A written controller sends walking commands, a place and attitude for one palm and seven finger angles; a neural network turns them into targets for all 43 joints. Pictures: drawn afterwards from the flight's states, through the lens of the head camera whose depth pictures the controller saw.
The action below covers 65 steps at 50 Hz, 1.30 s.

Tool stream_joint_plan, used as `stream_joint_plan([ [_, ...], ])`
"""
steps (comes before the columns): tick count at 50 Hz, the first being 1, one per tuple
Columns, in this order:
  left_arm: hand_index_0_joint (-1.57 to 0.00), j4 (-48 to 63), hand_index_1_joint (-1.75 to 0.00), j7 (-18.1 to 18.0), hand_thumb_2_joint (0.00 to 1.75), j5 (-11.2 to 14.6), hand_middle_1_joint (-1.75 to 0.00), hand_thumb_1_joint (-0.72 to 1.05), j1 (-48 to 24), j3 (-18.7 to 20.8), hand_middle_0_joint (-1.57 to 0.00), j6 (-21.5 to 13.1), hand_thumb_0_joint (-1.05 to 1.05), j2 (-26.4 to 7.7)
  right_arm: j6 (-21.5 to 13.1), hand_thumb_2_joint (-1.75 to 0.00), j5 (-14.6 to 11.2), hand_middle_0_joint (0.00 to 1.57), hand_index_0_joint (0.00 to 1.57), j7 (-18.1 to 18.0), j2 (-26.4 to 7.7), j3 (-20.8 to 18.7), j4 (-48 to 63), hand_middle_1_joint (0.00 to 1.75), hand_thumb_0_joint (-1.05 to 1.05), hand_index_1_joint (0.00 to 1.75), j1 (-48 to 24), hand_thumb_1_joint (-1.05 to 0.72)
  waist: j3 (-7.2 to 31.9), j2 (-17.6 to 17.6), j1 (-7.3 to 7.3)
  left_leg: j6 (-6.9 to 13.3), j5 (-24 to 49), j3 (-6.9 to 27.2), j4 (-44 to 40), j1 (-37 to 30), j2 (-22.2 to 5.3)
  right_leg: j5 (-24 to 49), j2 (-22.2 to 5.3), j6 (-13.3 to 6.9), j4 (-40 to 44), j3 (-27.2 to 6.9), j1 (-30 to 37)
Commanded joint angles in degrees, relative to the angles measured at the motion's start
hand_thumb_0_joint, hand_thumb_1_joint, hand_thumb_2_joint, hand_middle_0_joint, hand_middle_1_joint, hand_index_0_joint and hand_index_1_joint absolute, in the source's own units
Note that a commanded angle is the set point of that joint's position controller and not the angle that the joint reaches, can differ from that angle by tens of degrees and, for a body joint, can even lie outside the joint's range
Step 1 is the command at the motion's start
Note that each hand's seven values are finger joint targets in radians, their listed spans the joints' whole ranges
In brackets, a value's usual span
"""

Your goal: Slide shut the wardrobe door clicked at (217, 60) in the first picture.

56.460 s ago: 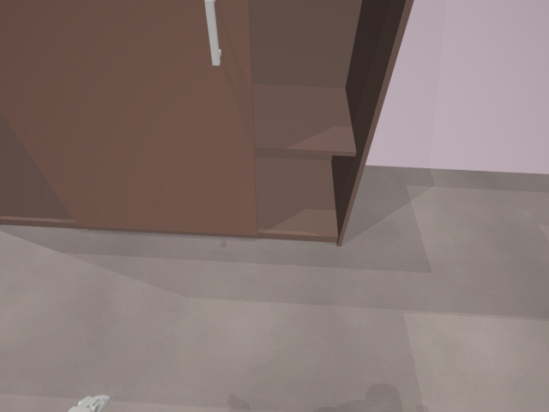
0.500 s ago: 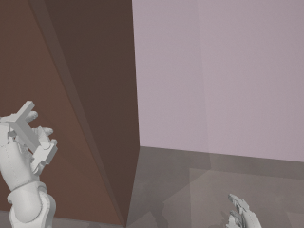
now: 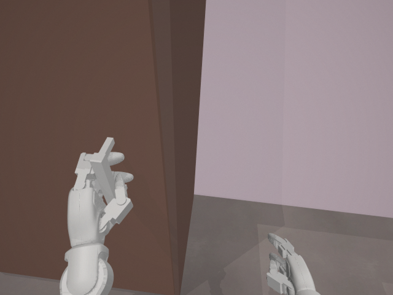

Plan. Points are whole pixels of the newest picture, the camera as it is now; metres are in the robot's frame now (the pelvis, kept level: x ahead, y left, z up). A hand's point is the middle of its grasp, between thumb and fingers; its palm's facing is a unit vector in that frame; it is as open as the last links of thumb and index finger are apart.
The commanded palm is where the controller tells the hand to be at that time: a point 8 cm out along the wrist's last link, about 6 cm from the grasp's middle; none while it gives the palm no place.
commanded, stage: step sideways, sliding the door along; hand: left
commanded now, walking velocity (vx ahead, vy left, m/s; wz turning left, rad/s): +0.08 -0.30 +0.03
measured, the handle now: (112, 178) +0.25 +0.20 +0.14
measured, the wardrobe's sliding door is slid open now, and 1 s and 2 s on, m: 0.00 0.00 0.00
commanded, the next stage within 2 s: stop walking and hold the door there in 1.18 s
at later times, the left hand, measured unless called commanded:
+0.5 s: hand (114, 208) +0.20 +0.18 +0.13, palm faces -0.05 -0.99 -0.09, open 6.3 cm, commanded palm +0.19 +0.22 +0.14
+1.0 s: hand (121, 204) +0.21 +0.17 +0.14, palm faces +0.20 -0.98 -0.05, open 6.0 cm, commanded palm +0.18 +0.15 +0.15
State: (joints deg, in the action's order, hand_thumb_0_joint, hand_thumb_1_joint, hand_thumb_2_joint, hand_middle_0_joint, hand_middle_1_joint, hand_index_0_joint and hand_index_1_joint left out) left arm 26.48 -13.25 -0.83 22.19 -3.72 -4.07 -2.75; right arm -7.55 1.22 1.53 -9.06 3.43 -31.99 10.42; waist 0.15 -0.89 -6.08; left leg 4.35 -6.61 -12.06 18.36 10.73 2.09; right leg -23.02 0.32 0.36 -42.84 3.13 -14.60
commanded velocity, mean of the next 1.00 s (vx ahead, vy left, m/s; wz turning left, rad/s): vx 0.26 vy -0.27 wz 0.15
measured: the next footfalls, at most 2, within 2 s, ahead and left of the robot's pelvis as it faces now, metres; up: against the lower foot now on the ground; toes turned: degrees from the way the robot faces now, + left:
right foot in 0.16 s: +0.00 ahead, -0.07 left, -0.01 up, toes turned -3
left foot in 0.46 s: +0.00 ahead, +0.12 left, +0.00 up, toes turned +6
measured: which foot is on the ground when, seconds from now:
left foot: down 0.00-0.38, up 0.40-0.44, down 0.46-1.00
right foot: up 0.00-0.14, down 0.16-0.22, up 0.24-0.90, down 0.92-1.00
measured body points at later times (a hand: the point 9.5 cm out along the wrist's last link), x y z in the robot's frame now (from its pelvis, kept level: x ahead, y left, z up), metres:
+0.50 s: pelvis -0.08 +0.08 -0.05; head -0.06 +0.11 +0.40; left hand +0.20 +0.23 +0.14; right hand +0.07 -0.15 -0.13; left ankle +0.00 +0.13 -0.75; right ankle -0.05 -0.08 -0.72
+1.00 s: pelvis -0.15 +0.01 -0.02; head -0.14 +0.03 +0.43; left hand +0.19 +0.22 +0.15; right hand +0.02 -0.23 -0.10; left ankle -0.06 +0.13 -0.70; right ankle -0.26 -0.05 -0.74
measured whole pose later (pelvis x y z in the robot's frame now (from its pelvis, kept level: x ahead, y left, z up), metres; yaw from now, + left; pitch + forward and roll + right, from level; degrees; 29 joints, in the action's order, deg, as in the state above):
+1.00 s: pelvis -0.15 +0.01 -0.02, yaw -4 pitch -2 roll -1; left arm -0.1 -10.9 3.2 -14.9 4.6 2.1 -11.5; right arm -0.9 -1.1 -2.5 -12.6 1.5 -36.4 8.2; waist -2.8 1.0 -2.6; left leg -2.1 -18.9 -2.6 56.3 33.7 -4.1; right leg -24.2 2.7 -4.4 -26.5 9.1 -0.9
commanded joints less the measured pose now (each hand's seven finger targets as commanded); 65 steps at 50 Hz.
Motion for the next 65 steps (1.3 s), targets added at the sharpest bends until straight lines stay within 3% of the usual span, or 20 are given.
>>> stream_joint_plan([
  [1, -0.45, 18.6, -1.40, 7.8, 0.90, -0.3, -1.40, 0.90, -15.3, -15.4, -0.45, -5.4, 0.00, -1.0, -0.7, -0.90, -0.6, 0.20, 0.20, -0.9, -7.8, -5.3, 10.3, 0.30, 0.00, 0.30, -5.1, -0.90, 9.2, -5.2, 6.61, -14.7, 7.1, 8.5, -8.9, -7.7, -16.5, -0.9, 3.3, -0.9, 4.7, 3.1, 0.7],
  [5, -0.45, 19.0, -1.40, 9.2, 0.90, 0.3, -1.40, 0.90, -16.4, -13.7, -0.45, -4.7, 0.00, -2.0, 0.5, -0.90, -1.8, 0.20, 0.20, -0.9, -7.9, -6.2, 11.0, 0.30, 0.00, 0.30, -5.4, -0.90, 11.0, -3.2, 5.53, -19.9, 16.6, 3.8, 5.6, -6.5, -11.2, 0.2, 2.6, -4.9, 17.2, 3.2, 3.7],
  [7, -0.45, 19.4, -1.40, 9.3, 0.90, -0.9, -1.40, 0.90, -19.0, -12.2, -0.45, -5.7, 0.00, -3.6, 1.0, -0.90, -3.1, 0.20, 0.20, -0.9, -7.7, -5.9, 8.7, 0.30, 0.00, 0.30, -4.6, -0.90, 10.2, 18.9, 5.77, -12.5, -10.7, 8.1, 35.0, -8.8, -5.7, 7.9, -13.8, -14.6, 26.4, -19.9, -12.0],
  [10, -0.45, 20.5, -1.40, 10.6, 0.90, 0.1, -1.40, 0.90, -28.0, -13.1, -0.45, -6.8, 0.00, -2.1, 3.4, -0.90, -1.1, 0.20, 0.20, -2.3, -8.3, -5.4, 7.8, 0.30, 0.00, 0.30, -2.4, -0.90, 6.8, -1.8, 11.43, -2.3, -16.5, 19.6, 4.5, -14.6, -12.7, -2.9, -3.5, -6.0, -3.7, -7.8, -24.9],
  [11, -0.45, 18.3, -1.40, 10.1, 0.90, 0.4, -1.40, 0.90, -26.3, -10.3, -0.45, -7.8, 0.00, -4.9, 2.2, -0.90, -1.5, 0.20, 0.20, -2.6, -9.5, -5.3, 8.3, 0.30, 0.00, 0.30, -5.4, -0.90, 8.4, -18.1, 9.16, -0.2, -17.2, 38.5, -8.1, -18.8, -29.5, -12.0, 2.3, -1.0, -21.5, -3.0, -32.0],
  [12, -0.45, 16.3, -1.40, 8.9, 0.90, 0.9, -1.40, 0.90, -25.8, -5.7, -0.45, -7.7, 0.00, -9.8, 1.6, -0.90, -1.4, 0.20, 0.20, -2.6, -9.3, -4.4, 7.9, 0.30, 0.00, 0.30, -8.1, -0.90, 9.6, -12.6, 7.92, -5.9, -32.8, 44.5, -12.4, -10.6, -31.6, -8.2, -0.6, -2.1, -29.6, -11.3, -25.2],
  [17, -0.45, 11.2, -1.40, 8.9, 0.90, 1.7, -1.40, 0.90, -24.3, -3.7, -0.45, -3.6, 0.00, -8.0, 4.1, -0.90, -0.3, 0.20, 0.20, -3.0, -8.5, -6.8, 9.7, 0.30, 0.00, 0.30, -11.4, -0.90, 3.2, -11.2, 3.00, -28.9, -7.2, 0.5, -15.0, 15.4, -11.2, -2.3, 4.7, -2.0, -3.1, 8.7, 13.3],
  [18, -0.45, 8.2, -1.40, 8.9, 0.90, 0.9, -1.40, 0.90, -21.1, -3.0, -0.45, -3.6, 0.00, -8.3, 4.3, -0.90, -1.6, 0.20, 0.20, -2.7, -8.0, -6.9, 8.6, 0.30, 0.00, 0.30, -7.9, -0.90, 3.0, -4.3, 1.85, -27.0, -8.2, -5.6, 1.5, 18.5, -5.4, -3.3, 2.7, -6.1, 4.7, 9.2, 16.6],
  [20, -0.45, 8.8, -1.40, 9.6, 0.90, 0.1, -1.40, 0.90, -27.1, -2.9, -0.45, -4.7, 0.00, -8.9, 3.0, -0.90, -4.3, 0.20, 0.20, -3.3, -6.3, -5.4, 5.9, 0.30, 0.00, 0.30, -6.0, -0.90, 6.8, 26.6, 4.76, 8.9, -30.5, 17.6, 56.0, -0.9, -6.1, 10.9, -11.5, -12.3, 12.5, -9.4, -18.7],
  [23, -0.45, 16.1, -1.40, 9.7, 0.90, 1.6, -1.40, 0.90, -38.5, -4.1, -0.45, -7.1, 0.00, -9.8, 4.2, -0.90, 0.4, 0.20, 0.20, -3.1, -9.2, -3.3, 4.3, 0.30, 0.00, 0.30, -5.2, -0.90, 3.5, -35.2, 10.93, -10.3, -33.9, 55.3, -14.0, -4.7, -28.1, -8.6, 1.1, -0.3, -34.9, -3.6, -39.0],
  [25, -0.45, 12.2, -1.40, 9.1, 0.90, 2.7, -1.40, 0.90, -35.6, 7.2, -0.45, -7.6, 0.00, -18.6, 4.7, -0.90, -1.9, 0.20, 0.20, -2.1, -8.3, -5.3, 4.2, 0.30, 0.00, 0.30, -7.7, -0.90, 7.4, -5.6, 6.74, -0.3, -33.1, 44.3, -11.7, 2.3, -29.3, -0.2, -1.4, 0.7, -39.5, -10.2, -25.8],
  [27, -0.45, 15.3, -1.40, 8.5, 0.90, 3.1, -1.40, 0.90, -42.1, 5.8, -0.45, -7.7, 0.00, -18.0, 4.6, -0.90, -0.9, 0.20, 0.20, -2.8, -8.1, -4.7, 4.2, 0.30, 0.00, 0.30, -11.0, -0.90, 2.8, -4.3, 7.36, -6.0, -29.1, 52.3, -13.8, 2.3, -30.3, 1.2, -3.5, 0.9, -36.5, -13.0, -29.5],
  [30, -0.45, 10.0, -1.40, 8.2, 0.90, 2.7, -1.40, 0.90, -40.2, 4.1, -0.45, -5.7, 0.00, -15.2, 5.1, -0.90, -1.5, 0.20, 0.20, -3.2, -8.0, -5.3, 2.2, 0.30, 0.00, 0.30, -9.8, -0.90, 11.1, -5.9, 6.37, -10.1, -22.7, 30.1, -12.4, -6.0, -23.5, 5.0, -1.5, 0.6, -22.3, -6.5, -17.6],
  [41, -0.45, -2.0, -1.40, 7.6, 0.90, 3.2, -1.40, 0.90, -48.3, -1.9, -0.45, 0.5, 0.00, -11.0, 3.9, -0.90, -2.0, 0.20, 0.20, -4.1, -6.8, -2.6, 4.4, 0.30, 0.00, 0.30, -6.6, -0.90, 15.7, -12.4, 7.61, -4.0, -16.6, 14.1, -7.2, -10.2, -14.8, -4.6, 4.6, -2.9, 18.5, 7.2, 8.7],
  [47, -0.45, -5.1, -1.40, 7.0, 0.90, 4.0, -1.40, 0.90, -64.0, -3.4, -0.45, -1.3, 0.00, -9.3, 4.2, -0.90, -2.4, 0.20, 0.20, -3.6, -7.1, -3.0, 4.9, 0.30, 0.00, 0.30, -12.3, -0.90, 1.5, 12.7, 5.63, -6.7, -17.1, 10.7, 51.0, 31.0, -4.5, -13.2, -21.2, -16.3, 34.0, -19.9, 6.9],
  [54, -0.45, -3.2, -1.40, 7.9, 0.90, 3.7, -1.40, 0.90, -60.2, -9.1, -0.45, -6.4, 0.00, -3.6, 4.2, -0.90, -2.1, 0.20, 0.20, -4.1, -7.3, -3.6, 4.8, 0.30, 0.00, 0.30, -5.4, -0.90, 13.9, 0.9, 8.16, -2.7, 0.0, -0.3, 10.0, -14.1, -2.8, 37.0, -9.4, -6.2, -4.2, 4.7, 4.6],
  [56, -0.45, 1.2, -1.40, 8.8, 0.90, 6.0, -1.40, 0.90, -61.4, -11.4, -0.45, -8.2, 0.00, -0.7, 2.8, -0.90, -2.0, 0.20, 0.20, -3.1, -8.7, -4.5, 5.9, 0.30, 0.00, 0.30, -6.2, -0.90, 20.9, -13.6, 8.26, 10.4, 21.1, 46.2, 5.1, -33.8, -33.3, -7.7, 0.3, -1.3, -31.9, -5.3, -20.6],
  [57, -0.45, -3.1, -1.40, 9.0, 0.90, 6.1, -1.40, 0.90, -59.7, -12.0, -0.45, -7.5, 0.00, -0.5, 3.8, -0.90, -3.2, 0.20, 0.20, -2.1, -10.7, -4.8, 7.7, 0.30, 0.00, 0.30, -6.8, -0.90, 14.0, -2.2, 9.54, 11.0, 13.2, 49.6, 1.2, -20.7, -34.3, -9.5, -0.6, -2.2, -34.1, -10.0, -19.6],
  [64, -0.45, 2.4, -1.40, 10.5, 0.90, 2.0, -1.40, 0.90, -59.1, -10.3, -0.45, -6.1, 0.00, -3.5, 1.6, -0.90, -2.4, 0.20, 0.20, -2.2, -9.6, -5.9, 5.9, 0.30, 0.00, 0.30, -8.5, -0.90, 12.5, -10.5, 6.91, 2.8, -16.3, 16.0, -5.0, -1.4, -21.2, 9.0, -6.2, 0.2, -12.3, -2.3, -6.6],
  [65, -0.45, -16.8, -1.40, 6.2, 0.90, 1.7, -1.40, 0.90, -45.5, 24.8, -0.45, -5.3, 0.00, -32.7, 3.6, -0.90, -2.8, 0.20, 0.20, -4.0, -11.3, -6.9, 1.9, 0.30, 0.00, 0.30, -4.5, -0.90, 14.3, -11.6, 5.41, 2.4, -17.5, 12.4, -5.4, -0.5, -19.9, 9.0, -4.6, 1.2, -11.2, 0.6, -5.4],
])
